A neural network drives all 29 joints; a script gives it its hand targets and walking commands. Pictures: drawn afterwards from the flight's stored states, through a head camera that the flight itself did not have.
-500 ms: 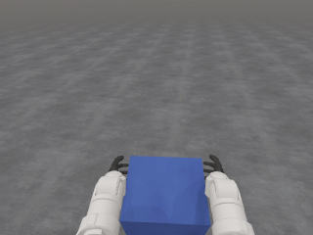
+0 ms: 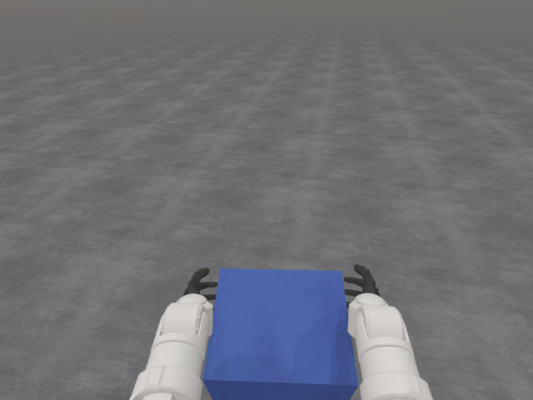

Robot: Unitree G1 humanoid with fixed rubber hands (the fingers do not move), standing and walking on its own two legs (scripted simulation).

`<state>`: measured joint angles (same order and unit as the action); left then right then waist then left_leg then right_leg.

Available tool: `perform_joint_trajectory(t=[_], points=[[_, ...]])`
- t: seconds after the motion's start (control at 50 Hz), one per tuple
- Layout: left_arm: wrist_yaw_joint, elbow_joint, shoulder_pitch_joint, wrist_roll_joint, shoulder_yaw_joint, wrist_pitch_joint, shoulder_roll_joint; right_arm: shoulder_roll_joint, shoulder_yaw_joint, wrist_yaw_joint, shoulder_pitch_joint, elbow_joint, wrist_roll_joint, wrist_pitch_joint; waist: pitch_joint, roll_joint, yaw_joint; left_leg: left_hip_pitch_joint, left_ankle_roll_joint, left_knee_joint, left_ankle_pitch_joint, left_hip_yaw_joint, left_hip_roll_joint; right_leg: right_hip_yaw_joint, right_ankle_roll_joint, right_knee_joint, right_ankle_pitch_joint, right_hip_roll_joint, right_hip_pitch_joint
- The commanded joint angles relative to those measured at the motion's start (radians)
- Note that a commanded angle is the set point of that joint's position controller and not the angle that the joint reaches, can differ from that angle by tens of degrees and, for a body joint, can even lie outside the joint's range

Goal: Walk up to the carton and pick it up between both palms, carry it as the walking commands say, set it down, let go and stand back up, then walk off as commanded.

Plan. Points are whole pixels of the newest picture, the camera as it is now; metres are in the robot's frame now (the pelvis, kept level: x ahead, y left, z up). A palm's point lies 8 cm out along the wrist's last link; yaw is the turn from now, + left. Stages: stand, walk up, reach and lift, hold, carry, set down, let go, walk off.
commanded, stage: hold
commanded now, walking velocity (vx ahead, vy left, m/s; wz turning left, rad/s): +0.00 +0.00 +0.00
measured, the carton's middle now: (279, 346) +0.28 +0.00 -0.05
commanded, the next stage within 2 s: carry in 0.36 s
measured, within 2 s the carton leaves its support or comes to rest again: neither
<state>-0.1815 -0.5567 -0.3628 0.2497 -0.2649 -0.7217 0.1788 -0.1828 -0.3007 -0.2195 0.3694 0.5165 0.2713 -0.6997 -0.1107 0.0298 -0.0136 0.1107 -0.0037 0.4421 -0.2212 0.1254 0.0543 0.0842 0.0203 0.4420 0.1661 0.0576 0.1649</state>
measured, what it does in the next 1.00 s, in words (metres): steps on the spot: right foot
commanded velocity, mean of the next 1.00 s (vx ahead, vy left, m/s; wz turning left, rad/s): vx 0.00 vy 0.00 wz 0.41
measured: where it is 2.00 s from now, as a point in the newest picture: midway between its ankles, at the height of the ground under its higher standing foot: outside the picture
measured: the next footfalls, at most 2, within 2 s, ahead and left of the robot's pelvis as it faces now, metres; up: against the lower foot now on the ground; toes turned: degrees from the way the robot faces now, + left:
right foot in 0.96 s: -0.05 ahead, -0.09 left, +0.00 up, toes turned +38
left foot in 1.68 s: -0.17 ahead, +0.11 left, +0.00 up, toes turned +53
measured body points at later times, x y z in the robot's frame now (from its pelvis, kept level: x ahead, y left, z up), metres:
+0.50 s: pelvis -0.01 +0.01 -0.01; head -0.06 +0.00 +0.44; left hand +0.30 +0.14 +0.04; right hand +0.32 -0.14 +0.04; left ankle +0.02 +0.13 -0.74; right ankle +0.05 -0.10 -0.74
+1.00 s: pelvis -0.07 +0.02 -0.02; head +0.01 +0.02 +0.42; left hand +0.31 +0.23 +0.09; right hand +0.38 -0.05 +0.09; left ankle +0.02 +0.13 -0.74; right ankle -0.05 -0.10 -0.74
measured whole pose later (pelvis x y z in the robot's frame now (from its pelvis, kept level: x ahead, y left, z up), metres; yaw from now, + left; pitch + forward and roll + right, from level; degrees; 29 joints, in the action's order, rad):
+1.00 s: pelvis -0.07 +0.02 -0.02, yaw +10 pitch +6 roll -3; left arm -0.36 -0.26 -0.92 0.03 -0.28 -1.27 0.06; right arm -0.02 -0.34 -0.29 0.95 0.27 0.10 -1.22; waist 0.06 0.08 -0.04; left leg 0.61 0.01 0.66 -0.14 0.11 0.05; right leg -0.10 -0.01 0.66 0.32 -0.01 0.43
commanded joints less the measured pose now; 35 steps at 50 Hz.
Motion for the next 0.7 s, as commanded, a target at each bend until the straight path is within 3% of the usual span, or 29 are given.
perform_joint_trajectory(t=[0.0, 0.02, 0.06, 0.08, 0.12, 0.14, 0.16, 0.18, 0.2, 0.22, 0.24, 0.26, 0.3, 0.32, 0.34, 0.36, 0.38, 0.4, 0.42, 0.44, 0.46, 0.5, 0.52, 0.54, 0.58, 0.6, 0.62, 0.66, 0.68], points=[[0.483, 0.133, -0.764, -0.311, 0.479, 0.095, 1.035, -1.041, 0.512, 0.513, 0.650, -0.047, -0.308, 0.040, -0.288, -0.046, 0.015, 0.070, 0.017, -0.080, 0.076, -0.049, 0.013, -0.017, -0.042, -0.047, -0.094, -0.003, -0.185], [0.479, 0.170, -0.772, -0.329, 0.497, 0.095, 1.064, -1.054, 0.540, 0.510, 0.633, -0.069, -0.321, 0.039, -0.325, -0.062, 0.022, 0.047, 0.015, -0.077, 0.079, -0.028, 0.003, -0.006, -0.040, -0.043, -0.075, -0.005, -0.194], [0.477, 0.136, -0.812, -0.300, 0.479, 0.095, 1.037, -1.030, 0.517, 0.519, 0.683, -0.025, -0.305, 0.029, -0.296, -0.001, 0.002, 0.099, 0.014, -0.094, 0.001, -0.049, 0.012, -0.026, -0.036, -0.039, -0.020, 0.004, -0.182], [0.471, 0.109, -0.742, -0.290, 0.476, 0.084, 1.021, -1.026, 0.483, 0.522, 0.613, 0.030, -0.295, 0.023, -0.266, -0.004, 0.006, 0.066, 0.004, -0.096, 0.046, -0.042, 0.000, -0.030, -0.033, -0.041, -0.058, 0.013, -0.151], [0.461, 0.163, -0.739, -0.284, 0.473, 0.088, 1.023, -1.039, 0.493, 0.527, 0.589, 0.026, -0.302, 0.023, -0.256, -0.004, 0.005, 0.100, 0.006, -0.093, 0.040, -0.042, -0.001, -0.019, -0.033, -0.044, -0.043, 0.009, -0.184], [0.461, 0.110, -0.737, -0.274, 0.446, 0.083, 1.027, -1.036, 0.477, 0.530, 0.608, 0.035, -0.294, 0.020, -0.260, -0.020, 0.000, 0.067, 0.008, -0.100, 0.046, -0.045, -0.002, -0.016, -0.030, -0.046, -0.051, 0.010, -0.149], [0.466, 0.129, -0.735, -0.286, 0.471, 0.084, 1.037, -1.032, 0.508, 0.529, 0.626, -0.017, -0.301, 0.023, -0.271, -0.038, 0.010, 0.073, 0.007, -0.099, 0.035, -0.040, 0.003, -0.022, -0.036, -0.047, -0.044, 0.014, -0.178], [0.466, 0.102, -0.701, -0.263, 0.431, 0.080, 1.014, -1.035, 0.492, 0.533, 0.635, -0.003, -0.298, 0.015, -0.229, -0.016, -0.020, 0.104, 0.016, -0.109, 0.016, -0.042, -0.002, -0.016, -0.036, -0.050, -0.035, 0.004, -0.177], [0.468, 0.137, -0.751, -0.268, 0.452, 0.084, 1.017, -1.032, 0.488, 0.534, 0.635, 0.006, -0.301, 0.024, -0.245, 0.017, -0.011, 0.109, 0.010, -0.106, 0.050, -0.043, 0.005, -0.014, -0.031, -0.050, -0.071, 0.004, -0.193], [0.468, 0.124, -0.742, -0.268, 0.434, 0.086, 1.016, -1.058, 0.500, 0.536, 0.640, 0.007, -0.305, 0.021, -0.229, -0.053, -0.021, 0.106, 0.016, -0.103, 0.041, -0.042, 0.000, -0.009, -0.036, -0.047, -0.044, 0.003, -0.168], [0.465, 0.117, -0.710, -0.284, 0.461, 0.077, 1.035, -1.030, 0.500, 0.533, 0.624, 0.001, -0.312, 0.016, -0.243, -0.021, 0.002, 0.059, 0.008, -0.097, 0.100, -0.046, 0.012, -0.025, -0.038, -0.049, -0.097, 0.014, -0.163], [0.461, 0.136, -0.726, -0.278, 0.448, 0.082, 1.032, -1.049, 0.509, 0.536, 0.655, -0.023, -0.315, 0.017, -0.271, -0.029, -0.035, 0.092, 0.007, -0.107, 0.049, -0.051, 0.011, -0.022, -0.037, -0.047, -0.057, 0.013, -0.204], [0.468, 0.103, -0.677, -0.280, 0.434, 0.081, 1.029, -1.031, 0.510, 0.533, 0.629, -0.025, -0.319, 0.021, -0.242, -0.046, -0.015, 0.082, 0.015, -0.096, 0.083, -0.040, 0.005, -0.018, -0.039, -0.045, -0.097, 0.008, -0.187], [0.471, 0.150, -0.721, -0.292, 0.456, 0.078, 1.035, -1.020, 0.499, 0.529, 0.603, -0.030, -0.308, 0.017, -0.275, 0.006, 0.007, 0.050, 0.013, -0.104, 0.089, -0.042, 0.004, -0.009, -0.036, -0.051, -0.114, 0.000, -0.176], [0.462, 0.206, -0.861, -0.369, 0.569, 0.080, 1.044, -1.018, 0.561, 0.511, 0.733, -0.065, -0.343, 0.027, -0.161, -0.118, 0.011, 0.178, 0.011, 0.070, -0.037, -0.058, -0.107, 0.103, 0.024, -0.031, -0.099, -0.182, 0.024], [0.456, 0.197, -0.839, -0.372, 0.567, 0.067, 1.030, -1.027, 0.574, 0.504, 0.724, -0.060, -0.359, 0.011, -0.108, -0.145, 0.012, 0.169, 0.028, 0.085, -0.173, -0.055, -0.087, 0.167, 0.044, -0.107, 0.156, -0.207, 0.154], [0.446, 0.208, -0.803, -0.346, 0.564, 0.066, 1.027, -1.048, 0.583, 0.505, 0.722, -0.042, -0.368, 0.002, -0.119, -0.170, 0.014, 0.150, 0.029, 0.137, -0.146, -0.062, -0.085, 0.220, 0.056, -0.172, 0.262, -0.233, 0.194], [0.438, 0.233, -0.802, -0.366, 0.585, 0.054, 1.040, -1.053, 0.610, 0.505, 0.698, -0.042, -0.396, -0.014, -0.164, -0.133, 0.011, 0.131, 0.028, 0.152, -0.122, -0.068, -0.096, 0.222, 0.069, -0.166, 0.261, -0.248, 0.195], [0.429, 0.272, -0.820, -0.388, 0.606, 0.042, 1.058, -1.037, 0.652, 0.498, 0.741, -0.133, -0.420, -0.023, -0.215, -0.150, 0.015, 0.108, 0.030, 0.139, -0.128, -0.091, -0.085, 0.181, 0.061, -0.143, 0.208, -0.240, 0.178], [0.417, 0.313, -0.813, -0.397, 0.626, 0.015, 1.046, -1.060, 0.666, 0.494, 0.753, -0.151, -0.450, -0.046, -0.253, -0.084, 0.016, 0.095, 0.040, 0.071, -0.101, -0.080, -0.100, 0.140, 0.058, -0.068, 0.122, -0.237, 0.159], [0.408, 0.359, -0.865, -0.432, 0.647, -0.004, 1.071, -1.065, 0.696, 0.485, 0.819, -0.235, -0.478, -0.060, -0.340, -0.084, 0.018, 0.099, 0.050, 0.088, 0.033, -0.030, -0.129, 0.066, 0.028, 0.016, 0.020, -0.194, 0.114], [0.378, 0.469, -0.941, -0.488, 0.696, -0.058, 1.040, -1.039, 0.730, 0.465, 0.827, -0.310, -0.520, -0.121, -0.399, -0.054, 0.020, 0.088, 0.065, 0.107, 0.063, -0.002, -0.152, 0.031, 0.004, 0.103, 0.004, -0.178, 0.168], [0.363, 0.541, -1.009, -0.523, 0.720, -0.083, 0.999, -1.027, 0.750, 0.455, 0.877, -0.347, -0.560, -0.142, -0.412, 0.003, 0.018, 0.095, 0.077, 0.117, 0.181, 0.036, -0.192, -0.003, -0.007, 0.166, -0.030, -0.166, 0.160], [0.351, 0.590, -1.047, -0.557, 0.739, -0.117, 0.980, -1.012, 0.748, 0.442, 0.871, -0.350, -0.563, -0.179, -0.462, 0.021, 0.020, 0.074, 0.077, 0.142, 0.303, 0.042, -0.202, -0.022, -0.013, 0.213, -0.110, -0.164, 0.162], [0.323, 0.590, -0.949, -0.582, 0.729, -0.207, 0.960, -0.991, 0.764, 0.410, 0.878, -0.402, -0.612, -0.258, -0.518, -0.033, 0.018, 0.113, 0.084, 0.187, 0.325, 0.066, -0.209, -0.021, -0.011, 0.231, -0.124, -0.163, 0.132], [0.315, 0.612, -1.045, -0.615, 0.741, -0.236, 0.957, -0.959, 0.762, 0.395, 0.944, -0.426, -0.622, -0.284, -0.515, 0.006, 0.014, 0.175, 0.070, 0.223, 0.284, 0.039, -0.188, -0.013, 0.003, 0.204, -0.132, -0.174, 0.075], [0.307, 0.596, -1.000, -0.612, 0.703, -0.271, 0.947, -0.963, 0.768, 0.385, 0.954, -0.434, -0.642, -0.327, -0.520, -0.089, 0.009, 0.287, 0.048, 0.275, 0.207, 0.007, -0.139, 0.050, 0.026, 0.167, -0.156, -0.229, 0.000], [0.285, 0.588, -1.111, -0.627, 0.698, -0.326, 0.946, -0.935, 0.727, 0.369, 1.051, -0.441, -0.668, -0.382, -0.535, -0.112, 0.012, 0.331, 0.027, 0.275, 0.037, -0.064, -0.072, 0.094, 0.083, 0.183, -0.289, -0.308, -0.065], [0.280, 0.583, -1.106, -0.634, 0.693, -0.358, 0.954, -0.920, 0.698, 0.368, 1.013, -0.417, -0.658, -0.412, -0.543, -0.143, 0.018, 0.318, 0.028, 0.242, -0.035, -0.069, -0.067, 0.084, 0.086, 0.196, -0.333, -0.319, -0.044]])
